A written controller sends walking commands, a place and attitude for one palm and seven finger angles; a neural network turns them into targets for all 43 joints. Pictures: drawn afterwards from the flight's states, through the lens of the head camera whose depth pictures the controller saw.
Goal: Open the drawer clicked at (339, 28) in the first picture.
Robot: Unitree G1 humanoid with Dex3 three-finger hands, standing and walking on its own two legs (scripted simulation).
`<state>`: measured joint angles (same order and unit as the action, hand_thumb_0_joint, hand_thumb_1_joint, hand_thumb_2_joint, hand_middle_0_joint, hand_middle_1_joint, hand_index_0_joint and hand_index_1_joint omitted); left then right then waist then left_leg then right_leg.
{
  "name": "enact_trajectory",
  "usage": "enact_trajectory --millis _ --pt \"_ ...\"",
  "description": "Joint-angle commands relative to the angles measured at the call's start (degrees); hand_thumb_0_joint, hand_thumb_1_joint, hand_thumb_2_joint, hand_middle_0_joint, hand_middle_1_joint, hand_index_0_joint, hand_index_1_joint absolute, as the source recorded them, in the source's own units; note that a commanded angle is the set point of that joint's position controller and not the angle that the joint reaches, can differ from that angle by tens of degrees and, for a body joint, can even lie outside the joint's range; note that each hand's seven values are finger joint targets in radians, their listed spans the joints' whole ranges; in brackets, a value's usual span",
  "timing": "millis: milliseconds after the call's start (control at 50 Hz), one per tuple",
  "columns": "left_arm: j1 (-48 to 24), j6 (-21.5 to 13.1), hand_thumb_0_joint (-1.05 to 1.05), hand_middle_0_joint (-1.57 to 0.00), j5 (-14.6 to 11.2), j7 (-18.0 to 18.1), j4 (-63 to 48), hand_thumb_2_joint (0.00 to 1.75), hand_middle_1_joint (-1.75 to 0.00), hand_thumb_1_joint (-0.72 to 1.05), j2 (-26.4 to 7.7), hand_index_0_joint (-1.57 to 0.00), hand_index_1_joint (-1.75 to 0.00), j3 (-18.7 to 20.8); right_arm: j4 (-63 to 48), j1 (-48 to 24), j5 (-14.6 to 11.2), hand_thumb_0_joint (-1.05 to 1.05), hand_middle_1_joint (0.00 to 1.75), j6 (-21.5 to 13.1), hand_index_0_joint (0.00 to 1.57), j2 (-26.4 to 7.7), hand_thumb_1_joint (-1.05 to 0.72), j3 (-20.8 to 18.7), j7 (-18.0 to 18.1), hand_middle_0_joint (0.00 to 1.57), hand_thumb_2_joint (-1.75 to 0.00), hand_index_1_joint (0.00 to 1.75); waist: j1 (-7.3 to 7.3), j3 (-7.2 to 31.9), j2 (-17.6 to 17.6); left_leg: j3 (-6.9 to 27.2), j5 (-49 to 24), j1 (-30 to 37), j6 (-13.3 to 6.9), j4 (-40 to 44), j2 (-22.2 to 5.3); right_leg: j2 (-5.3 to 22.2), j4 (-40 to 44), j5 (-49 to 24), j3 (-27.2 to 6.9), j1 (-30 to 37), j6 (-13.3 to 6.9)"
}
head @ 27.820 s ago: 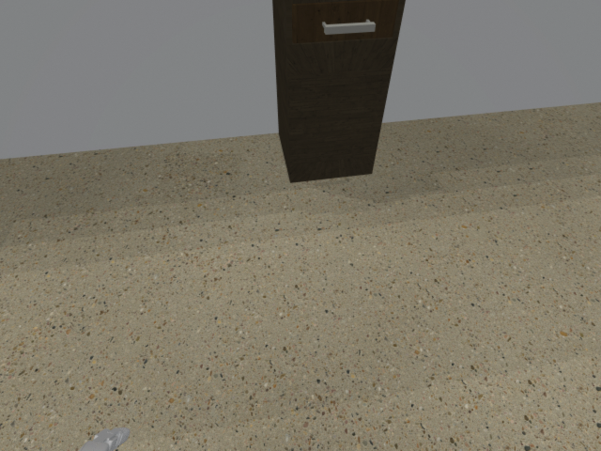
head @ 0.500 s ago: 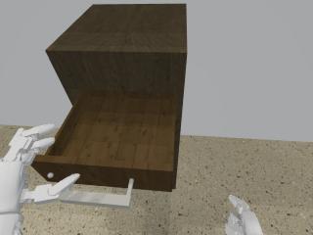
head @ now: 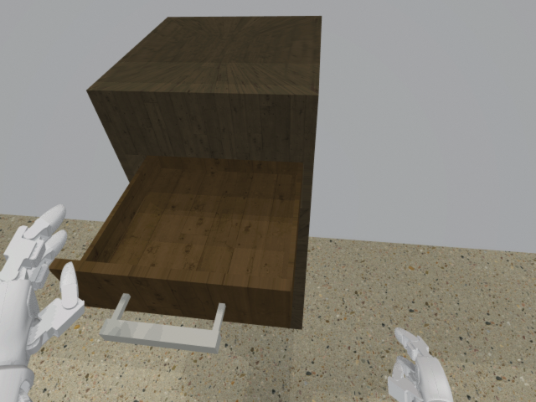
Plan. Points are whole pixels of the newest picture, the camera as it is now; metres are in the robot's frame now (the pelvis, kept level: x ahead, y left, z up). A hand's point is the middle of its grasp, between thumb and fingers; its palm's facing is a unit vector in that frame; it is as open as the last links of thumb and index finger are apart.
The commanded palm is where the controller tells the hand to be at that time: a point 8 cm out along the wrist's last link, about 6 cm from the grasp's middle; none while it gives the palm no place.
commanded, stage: step back with the hand held close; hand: left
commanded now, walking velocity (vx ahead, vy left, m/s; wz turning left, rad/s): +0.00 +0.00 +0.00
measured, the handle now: (166, 320) +0.24 +0.20 -0.02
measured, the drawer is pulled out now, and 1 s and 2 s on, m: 0.29 0.29 0.29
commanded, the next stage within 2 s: stop stepping back and stand still in 1.24 s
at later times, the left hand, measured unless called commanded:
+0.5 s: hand (50, 327) +0.15 +0.25 +0.15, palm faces +0.27 -0.81 -0.52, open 7.4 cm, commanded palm +0.09 +0.30 +0.18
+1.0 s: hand out of the picture +0.09 +0.28 +0.16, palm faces +0.37 -0.80 -0.47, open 7.4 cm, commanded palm +0.02 +0.31 +0.18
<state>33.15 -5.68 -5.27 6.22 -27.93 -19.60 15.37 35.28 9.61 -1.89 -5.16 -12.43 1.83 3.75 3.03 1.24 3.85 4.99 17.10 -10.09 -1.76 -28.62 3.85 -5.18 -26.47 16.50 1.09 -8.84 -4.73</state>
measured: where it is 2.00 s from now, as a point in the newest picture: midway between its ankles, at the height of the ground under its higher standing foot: outside the picture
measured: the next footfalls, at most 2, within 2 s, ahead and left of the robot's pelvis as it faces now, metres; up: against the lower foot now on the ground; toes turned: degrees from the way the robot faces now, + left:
right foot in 1.28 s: -0.25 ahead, -0.13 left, +0.00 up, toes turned -1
left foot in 1.68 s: -0.26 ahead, +0.10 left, +0.00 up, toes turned +7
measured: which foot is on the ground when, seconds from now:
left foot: down 0.00-1.00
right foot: down 0.00-0.92, up 0.94-1.00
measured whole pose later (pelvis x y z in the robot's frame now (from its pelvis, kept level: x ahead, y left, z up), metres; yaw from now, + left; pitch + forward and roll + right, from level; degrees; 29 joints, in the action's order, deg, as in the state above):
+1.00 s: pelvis -0.10 +0.03 -0.01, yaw +3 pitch +3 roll -1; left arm 37.1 -12.1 -2.5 8.7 -37.6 -25.4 23.4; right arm 33.3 11.8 0.5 -2.7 -11.5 0.0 3.2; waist -0.6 -0.4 -2.9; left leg 0.0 13.0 -24.7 -2.8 -34.6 1.5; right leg -2.2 -43.4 22.8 1.6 -25.9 -1.0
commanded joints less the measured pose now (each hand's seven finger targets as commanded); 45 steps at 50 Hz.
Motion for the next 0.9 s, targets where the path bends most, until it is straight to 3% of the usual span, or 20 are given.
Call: enact_trajectory --millis 0,60,80,100,140,180,260,280,360,500,560,620,660,700,740,760,780,820,840,880 --pt "-3.04 -3.84 0.0 -0.2 0.19 1.44 -11.38 0.9 -0.3 0.9 -9.74 -0.2 -0.3 7.96 -9.03 -8.32 -0.14 0.0 0.3 -2.8 0.2 -4.67 -0.9 -2.35 0.58 0.2 -0.9 0.3 -0.52 3.46 -1.49 -1.75 -14.08 0.77 0.24 2.38 -4.33 6.97 4.28 -15.11 -1.53 0.69 3.63" --pt "-3.41 -4.03 0.0 -0.2 0.23 1.27 -11.26 0.9 -0.3 0.9 -9.4 -0.2 -0.3 7.8 -8.9 -8.35 -0.17 0.0 0.3 -2.75 0.2 -4.87 -0.9 -2.49 0.45 0.2 -0.9 0.3 -0.54 2.99 0.12 -1.6 -13.87 0.82 0.4 2.69 -4.28 6.81 4.46 -14.15 -1.25 0.43 3.39" --pt "-11.54 -6.79 0.0 -0.2 0.46 1.82 -17.46 0.9 -0.3 0.9 -19.31 -0.2 -0.3 18.45 -10.43 -4.72 -0.37 0.0 0.3 -1.98 0.2 -7.06 -0.9 -3.4 0.12 0.2 -0.9 0.3 -2.32 -1.6 -1.91 1.97 -10.8 -3.3 -1.28 0.65 -4.85 10.62 8.4 -16.0 -8.51 -3.3 2.85" --pt "-6.72 -7.33 0.0 -0.2 0.83 1.17 -10.66 0.9 -0.3 0.9 -14.36 -0.2 -0.3 15.06 -8.69 -4.77 -0.14 0.0 0.3 -1.47 0.2 -6.12 -0.9 -3.62 -0.11 0.2 -0.9 0.3 -3.07 -0.92 -6.25 1.86 -9.48 -2.28 -1.18 -2.11 -4.17 12.81 9.37 -16.73 -9.58 -3.96 1.93" --pt "-2.28 -7.45 0.0 -0.2 1.21 0.51 -8.01 0.9 -0.3 0.9 -10.24 -0.2 -0.3 10.81 -9.45 -5.66 -0.42 0.0 0.3 -0.44 0.2 -5.95 -0.9 -3.64 -0.58 0.2 -0.9 0.3 -3.52 0.17 -10.49 0.63 -9.21 -2.54 -1.06 -5.45 -3.48 15.15 9.24 -21.74 -10.02 -3.87 1.94" --pt "0.75 -8.49 0.0 -0.2 1.29 0.27 -8.65 0.9 -0.3 0.9 -9.79 -0.2 -0.3 10.61 -9.88 -5.82 -0.53 0.0 0.3 -0.06 0.2 -6.09 -0.9 -4.02 -0.84 0.2 -0.9 0.3 -3.63 3.44 -6.74 0.05 -10.16 -2.91 -0.92 -5.49 -3.57 16.14 6.69 -26.4 -9.11 -1.82 1.71" --pt "5.18 -8.87 0.0 -0.2 1.24 0.77 -14.89 0.9 -0.3 0.9 -11.39 -0.2 -0.3 12.03 -11.27 -6.58 -0.46 0.0 0.3 1.82 0.2 -7.23 -0.9 -4.69 -0.78 0.2 -0.9 0.3 -3.51 8.23 -0.59 1.3 -21.06 -2.13 -1.42 -0.45 -7.12 13.15 1.87 -24.49 -5.27 -0.36 3.62" --pt "5.97 -8.89 0.0 -0.2 1.4 1.05 -15.87 0.9 -0.3 0.9 -11.83 -0.2 -0.3 12.64 -11.56 -6.61 -0.45 0.0 0.3 2.25 0.2 -7.01 -0.9 -4.78 -0.7 0.2 -0.9 0.3 -3.5 9.07 -1.16 2.12 -24.4 -2.9 -1.58 -0.37 -7.97 12.12 0.62 -25.85 -4.92 0.89 4.06" --pt "5.11 -8.55 0.0 -0.2 1.22 1.83 -20.69 0.9 -0.3 0.9 -14.55 -0.2 -0.3 14.56 -12.53 -6.36 -0.51 0.0 0.3 2.83 0.2 -7.35 -0.9 -5.19 0.09 0.2 -0.9 0.3 -3.54 10.85 -0.81 4.09 -26.84 -5.21 -0.96 -0.99 -9.01 11.97 -1.66 -25.84 -5.56 1.57 2.29" --pt "7.25 -8.05 0.0 -0.2 1.06 2.3 -19.27 0.9 -0.3 0.9 -13.04 -0.2 -0.3 14.58 -12.77 -6.07 -0.03 0.0 0.3 2.55 0.2 -6.88 -0.9 -5.28 0.56 0.2 -0.9 0.3 -3.12 8.72 0.37 8.21 -19.34 -12.71 -2.24 4.66 -12.19 8.22 -5.2 -10.53 -4.15 1.09 3.36" --pt "6.78 -7.87 0.0 -0.2 1.44 2.45 -17.77 0.9 -0.3 0.9 -12.69 -0.2 -0.3 14.51 -12.32 -6.3 0.46 0.0 0.3 2.14 0.2 -7.12 -0.9 -5.2 0.55 0.2 -0.9 0.3 -3.01 7.24 2.11 8.71 -13.2 -17.09 -3.14 6.73 -13.33 7.48 -6.81 -4.67 -4.61 1.11 3.63" --pt "5.08 -7.91 0.0 -0.2 1.86 2.46 -16.8 0.9 -0.3 0.9 -11.87 -0.2 -0.3 13.84 -12.52 -6.09 0.56 0.0 0.3 1.85 0.2 -7.1 -0.9 -4.78 0.43 0.2 -0.9 0.3 -3.26 4.89 -0.5 9.08 -2.33 -24.08 -3.98 7.4 -13.57 7.69 -7.15 -2.24 -5.92 2.51 3.82" --pt "3.72 -7.98 0.0 -0.2 2.21 2.6 -17.66 0.9 -0.3 0.9 -12.49 -0.2 -0.3 13.92 -12.66 -5.77 0.46 0.0 0.3 1.75 0.2 -7.53 -0.9 -4.92 0.44 0.2 -0.9 0.3 -3.6 4.96 -3.49 7.46 5.29 -25.24 -3.68 4.76 -11.44 9.61 -3.98 -2.1 -9.49 1.84 2.93" --pt "2.45 -8.25 0.0 -0.2 2.02 2.68 -18.19 0.9 -0.3 0.9 -11.62 -0.2 -0.3 12.22 -12.75 -4.98 0.36 0.0 0.3 1.55 0.2 -7.36 -0.9 -4.76 0.12 0.2 -0.9 0.3 -4.21 3.44 -7.53 4.98 9.92 -21.2 -2.38 -1.86 -7.42 13.87 4.33 5.34 -15.16 -6.41 0.89" --pt "1.04 -8.82 0.0 -0.2 2.01 3.15 -19.11 0.9 -0.3 0.9 -11.52 -0.2 -0.3 10.98 -11.92 -3.93 0.46 0.0 0.3 1.23 0.2 -7.28 -0.9 -4.85 -0.23 0.2 -0.9 0.3 -4.79 2.54 -9.8 1.31 8.26 -13.96 -0.48 -11.87 -4.02 19.58 11.41 12.83 -20.11 -15.38 -2.04" --pt "0.49 -9.1 0.0 -0.2 1.98 3.59 -20.73 0.9 -0.3 0.9 -12.73 -0.2 -0.3 11.63 -11.18 -3.42 0.74 0.0 0.3 1.12 0.2 -7.62 -0.9 -5.04 -0.24 0.2 -0.9 0.3 -4.87 3.43 -9.15 0.26 7.0 -10.21 0.21 -15.9 -3.3 21.62 13.0 13.12 -20.85 -18.48 -3.44" --pt "1.27 -9.26 0.0 -0.2 2.01 3.76 -20.47 0.9 -0.3 0.9 -12.14 -0.2 -0.3 11.14 -10.93 -3.23 1.0 0.0 0.3 1.13 0.2 -6.7 -0.9 -4.61 -0.33 0.2 -0.9 0.3 -4.97 4.11 -9.59 -0.34 5.86 -8.08 0.2 -16.18 -3.44 22.1 12.21 10.53 -18.27 -18.68 -3.44" --pt "2.27 -9.31 0.0 -0.2 2.03 4.05 -21.26 0.9 -0.3 0.9 -13.24 -0.2 -0.3 12.54 -11.27 -3.92 1.33 0.0 0.3 1.17 0.2 -6.45 -0.9 -4.13 -0.22 0.2 -0.9 0.3 -4.75 3.96 -7.13 0.08 3.51 -8.02 -0.4 -6.9 -4.91 18.75 8.0 5.55 -13.03 -16.19 -1.53" --pt "2.99 -9.66 0.0 -0.2 2.08 4.2 -22.38 0.9 -0.3 0.9 -13.87 -0.2 -0.3 13.41 -11.35 -4.39 1.44 0.0 0.3 1.06 0.2 -6.61 -0.9 -4.11 0.05 0.2 -0.9 0.3 -4.3 4.05 -2.34 2.13 2.36 -10.14 -1.22 0.48 -7.01 15.33 4.22 3.83 -10.23 -13.15 0.29" --pt "3.13 -10.3 0.0 -0.2 2.95 4.44 -24.45 0.9 -0.3 0.9 -14.54 -0.2 -0.3 14.51 -11.65 -5.66 1.63 0.0 0.3 0.37 0.2 -6.95 -0.9 -4.06 0.54 0.2 -0.9 0.3 -3.27 5.51 9.71 10.41 -9.54 -16.64 -3.63 8.11 -15.53 6.9 -9.02 -4.61 -3.21 -5.13 4.0"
